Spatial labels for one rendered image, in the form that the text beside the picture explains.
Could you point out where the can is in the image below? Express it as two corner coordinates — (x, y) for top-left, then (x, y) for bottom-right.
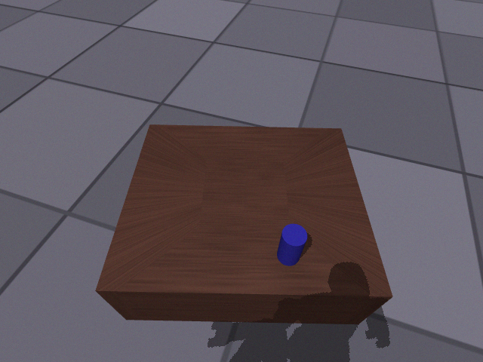
(277, 224), (307, 266)

